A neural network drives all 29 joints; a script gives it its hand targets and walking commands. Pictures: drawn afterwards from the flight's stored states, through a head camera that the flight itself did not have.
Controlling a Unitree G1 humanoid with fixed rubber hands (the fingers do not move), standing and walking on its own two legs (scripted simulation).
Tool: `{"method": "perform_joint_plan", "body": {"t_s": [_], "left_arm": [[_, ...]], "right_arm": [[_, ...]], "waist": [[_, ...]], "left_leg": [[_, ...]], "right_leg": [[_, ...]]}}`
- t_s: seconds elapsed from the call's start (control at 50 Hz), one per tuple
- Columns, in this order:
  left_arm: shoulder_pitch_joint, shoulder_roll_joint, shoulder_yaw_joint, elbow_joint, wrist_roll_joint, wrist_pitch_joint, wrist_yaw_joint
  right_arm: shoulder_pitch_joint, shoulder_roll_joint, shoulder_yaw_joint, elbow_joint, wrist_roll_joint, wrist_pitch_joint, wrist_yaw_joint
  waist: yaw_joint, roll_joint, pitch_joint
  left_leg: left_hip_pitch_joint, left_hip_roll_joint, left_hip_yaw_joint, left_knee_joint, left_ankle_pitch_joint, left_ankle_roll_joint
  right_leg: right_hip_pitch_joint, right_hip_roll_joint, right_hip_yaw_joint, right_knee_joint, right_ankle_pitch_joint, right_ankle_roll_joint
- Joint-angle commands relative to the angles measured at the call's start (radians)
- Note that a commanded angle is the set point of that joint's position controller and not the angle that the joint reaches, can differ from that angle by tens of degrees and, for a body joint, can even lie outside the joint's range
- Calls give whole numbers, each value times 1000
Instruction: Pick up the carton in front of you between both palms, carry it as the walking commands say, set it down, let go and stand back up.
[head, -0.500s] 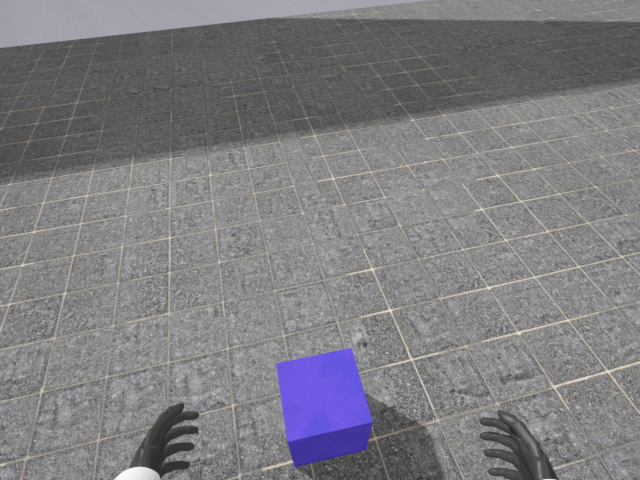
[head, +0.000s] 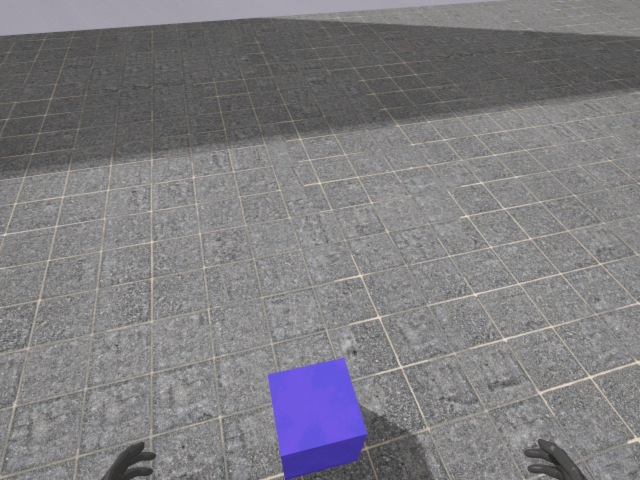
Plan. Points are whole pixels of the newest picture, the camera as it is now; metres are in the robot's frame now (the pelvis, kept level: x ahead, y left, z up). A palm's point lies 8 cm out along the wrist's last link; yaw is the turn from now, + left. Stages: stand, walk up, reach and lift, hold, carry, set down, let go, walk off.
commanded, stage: stand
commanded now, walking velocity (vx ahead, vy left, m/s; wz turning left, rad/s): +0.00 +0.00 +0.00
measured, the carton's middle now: (314, 419) +0.41 +0.03 -0.65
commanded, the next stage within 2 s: none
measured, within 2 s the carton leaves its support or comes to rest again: neither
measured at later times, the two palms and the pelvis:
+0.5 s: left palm out of the picture +0.09 +0.29 -0.10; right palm out of the picture +0.09 -0.30 -0.08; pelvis -0.01 +0.00 +0.01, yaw +0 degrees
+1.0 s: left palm out of the picture +0.07 +0.30 -0.10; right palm out of the picture +0.07 -0.31 -0.09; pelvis -0.03 +0.00 +0.01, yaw +0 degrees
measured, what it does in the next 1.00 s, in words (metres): stands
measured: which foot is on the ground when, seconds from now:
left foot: down 0.00-1.00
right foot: down 0.00-1.00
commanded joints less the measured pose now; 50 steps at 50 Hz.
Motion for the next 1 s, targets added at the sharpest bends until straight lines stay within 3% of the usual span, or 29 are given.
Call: {"method": "perform_joint_plan", "body": {"t_s": [0.0,0.5,0.98], "left_arm": [[-16,137,27,-26,-2,-16,7],[-49,172,14,116,-10,-29,0],[-70,199,5,207,-15,-32,-5]], "right_arm": [[-21,-172,-35,-22,3,-14,-7],[-61,-200,-17,115,10,-22,2],[-74,-223,-4,203,19,-25,6]], "waist": [[-1,51,-70],[-4,38,-5],[-3,37,-4]], "left_leg": [[94,130,-109,-66,458,-13],[90,136,-122,-169,249,-10],[104,146,-128,-198,256,-7]], "right_leg": [[-13,-82,42,-37,361,-3],[-6,-108,80,-149,224,-17],[12,-118,83,-188,228,-22]]}}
